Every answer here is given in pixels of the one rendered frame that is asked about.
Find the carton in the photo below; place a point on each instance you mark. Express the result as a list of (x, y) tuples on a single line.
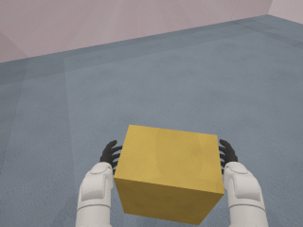
[(169, 174)]

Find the robot left forearm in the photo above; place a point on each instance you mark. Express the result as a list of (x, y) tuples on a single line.
[(94, 202)]

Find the left robot hand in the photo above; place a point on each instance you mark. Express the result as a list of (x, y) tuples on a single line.
[(108, 157)]

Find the robot right forearm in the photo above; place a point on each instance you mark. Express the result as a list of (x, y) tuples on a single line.
[(245, 201)]

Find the right robot hand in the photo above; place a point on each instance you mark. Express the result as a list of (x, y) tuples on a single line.
[(229, 154)]

